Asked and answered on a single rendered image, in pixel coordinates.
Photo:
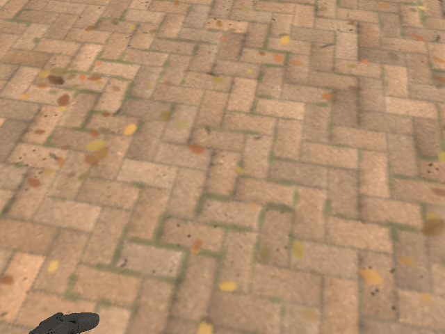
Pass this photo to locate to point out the left robot hand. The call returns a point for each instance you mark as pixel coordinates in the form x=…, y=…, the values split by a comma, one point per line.
x=67, y=324

